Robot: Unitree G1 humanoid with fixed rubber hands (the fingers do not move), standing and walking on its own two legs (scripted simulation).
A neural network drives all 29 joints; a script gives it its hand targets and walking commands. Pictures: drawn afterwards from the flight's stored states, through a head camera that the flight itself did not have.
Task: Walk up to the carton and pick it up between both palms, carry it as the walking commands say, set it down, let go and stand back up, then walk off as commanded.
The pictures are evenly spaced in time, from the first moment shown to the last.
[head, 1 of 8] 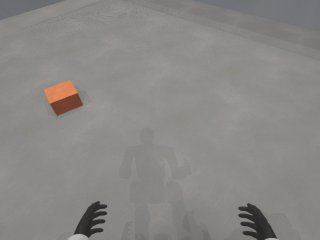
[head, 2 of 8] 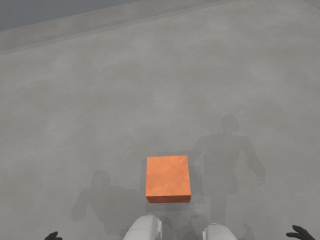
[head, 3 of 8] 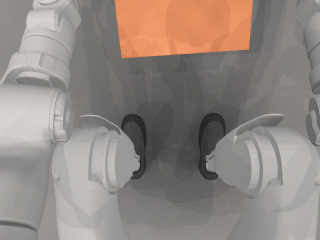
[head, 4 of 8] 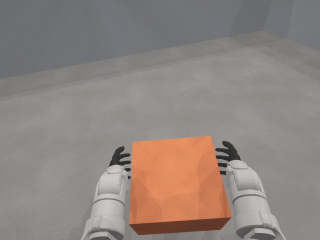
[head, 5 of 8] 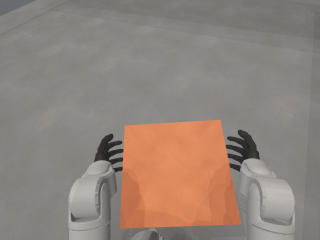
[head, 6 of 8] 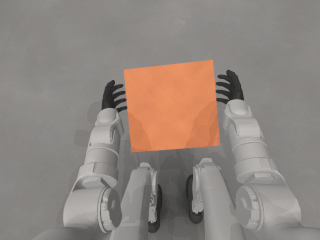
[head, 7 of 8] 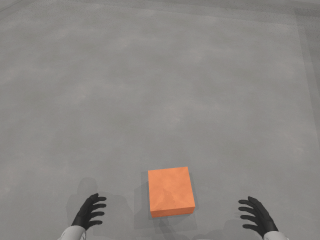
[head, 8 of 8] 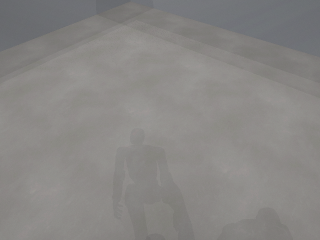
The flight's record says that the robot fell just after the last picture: no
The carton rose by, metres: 0.71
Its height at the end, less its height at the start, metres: +0.00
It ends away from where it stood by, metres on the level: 0.87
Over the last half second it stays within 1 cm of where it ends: yes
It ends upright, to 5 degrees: yes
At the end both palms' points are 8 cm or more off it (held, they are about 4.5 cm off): yes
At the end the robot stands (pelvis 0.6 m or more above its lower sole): yes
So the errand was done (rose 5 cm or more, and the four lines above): yes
